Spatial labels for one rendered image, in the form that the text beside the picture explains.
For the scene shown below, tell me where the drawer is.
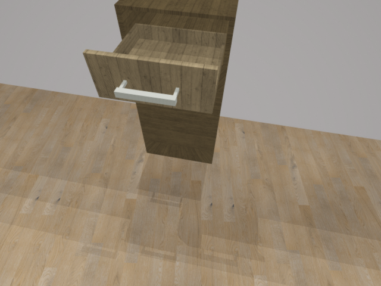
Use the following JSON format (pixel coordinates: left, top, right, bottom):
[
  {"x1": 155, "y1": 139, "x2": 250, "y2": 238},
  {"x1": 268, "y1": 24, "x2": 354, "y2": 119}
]
[{"x1": 83, "y1": 23, "x2": 227, "y2": 114}]

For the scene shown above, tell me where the handle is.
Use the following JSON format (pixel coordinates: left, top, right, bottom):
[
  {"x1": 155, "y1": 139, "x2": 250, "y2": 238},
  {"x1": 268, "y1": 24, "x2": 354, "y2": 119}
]
[{"x1": 114, "y1": 80, "x2": 179, "y2": 106}]

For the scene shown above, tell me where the cabinet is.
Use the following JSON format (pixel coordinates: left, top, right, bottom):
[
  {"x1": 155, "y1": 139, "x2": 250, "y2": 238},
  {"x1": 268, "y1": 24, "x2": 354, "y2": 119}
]
[{"x1": 114, "y1": 0, "x2": 238, "y2": 164}]

